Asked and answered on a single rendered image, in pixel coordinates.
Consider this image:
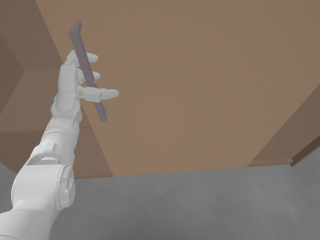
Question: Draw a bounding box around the robot left upper arm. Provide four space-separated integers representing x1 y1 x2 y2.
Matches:
0 164 76 240

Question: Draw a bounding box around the handle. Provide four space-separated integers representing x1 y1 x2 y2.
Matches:
68 21 107 122

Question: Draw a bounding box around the left robot hand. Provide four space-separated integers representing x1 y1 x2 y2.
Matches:
58 50 119 103

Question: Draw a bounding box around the left robot forearm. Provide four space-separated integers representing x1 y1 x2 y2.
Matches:
11 91 82 206

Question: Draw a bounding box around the wardrobe door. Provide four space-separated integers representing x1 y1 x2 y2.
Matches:
35 0 320 177
252 84 320 161

